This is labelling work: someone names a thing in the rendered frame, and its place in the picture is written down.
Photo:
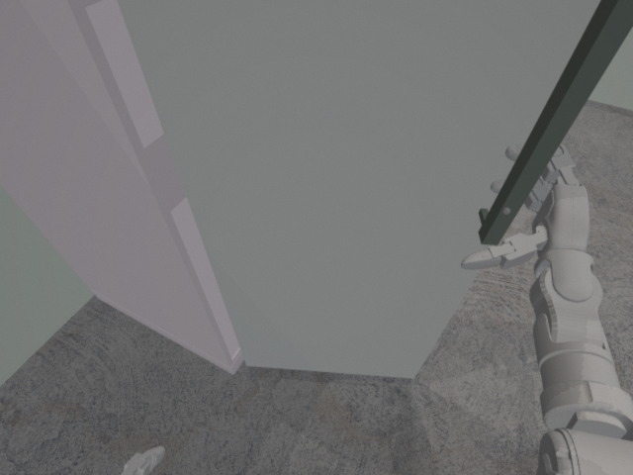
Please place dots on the robot right forearm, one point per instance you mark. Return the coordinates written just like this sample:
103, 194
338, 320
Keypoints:
581, 388

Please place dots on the handle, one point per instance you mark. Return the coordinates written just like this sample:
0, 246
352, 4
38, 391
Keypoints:
604, 35

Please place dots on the right robot hand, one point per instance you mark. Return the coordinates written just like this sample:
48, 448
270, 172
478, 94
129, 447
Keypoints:
563, 210

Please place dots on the right robot upper arm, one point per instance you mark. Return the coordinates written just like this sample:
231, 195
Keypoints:
564, 451

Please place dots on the fridge door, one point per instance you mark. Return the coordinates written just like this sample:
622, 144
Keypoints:
336, 154

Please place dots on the left robot hand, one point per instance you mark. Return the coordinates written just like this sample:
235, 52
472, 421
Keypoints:
142, 464

